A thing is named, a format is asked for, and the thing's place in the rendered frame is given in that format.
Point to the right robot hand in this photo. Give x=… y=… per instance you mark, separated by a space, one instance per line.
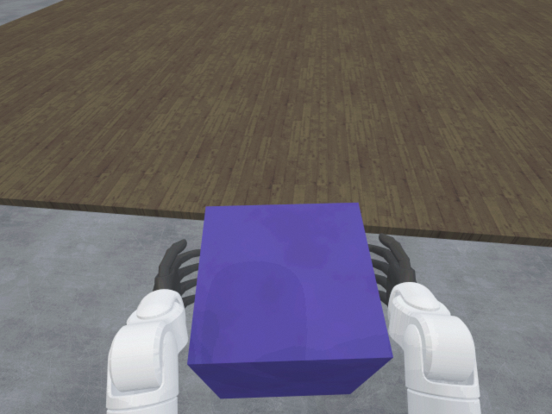
x=397 y=271

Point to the left robot forearm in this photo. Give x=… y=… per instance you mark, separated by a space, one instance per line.
x=143 y=369

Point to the left robot hand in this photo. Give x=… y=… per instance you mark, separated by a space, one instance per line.
x=170 y=274

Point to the right robot forearm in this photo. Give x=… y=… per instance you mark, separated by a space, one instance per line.
x=440 y=363

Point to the carton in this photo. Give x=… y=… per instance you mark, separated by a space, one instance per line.
x=286 y=302

